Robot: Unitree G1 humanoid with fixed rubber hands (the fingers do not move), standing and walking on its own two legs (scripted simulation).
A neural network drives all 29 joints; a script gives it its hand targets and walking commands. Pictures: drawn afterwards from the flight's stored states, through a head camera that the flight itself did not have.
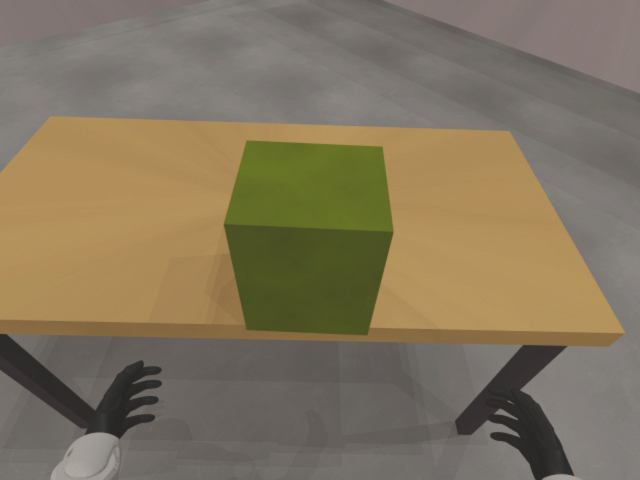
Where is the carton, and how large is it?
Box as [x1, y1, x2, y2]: [224, 140, 393, 334]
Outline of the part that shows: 247,140 224,221 225,232 246,328 254,330 367,334 393,232 382,147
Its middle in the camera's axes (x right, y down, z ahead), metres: -0.01 +0.00 +0.59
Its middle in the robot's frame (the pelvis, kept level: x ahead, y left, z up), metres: +0.45 +0.04 +0.03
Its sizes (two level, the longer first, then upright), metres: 0.195 0.168 0.244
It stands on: a table, 0.68 m high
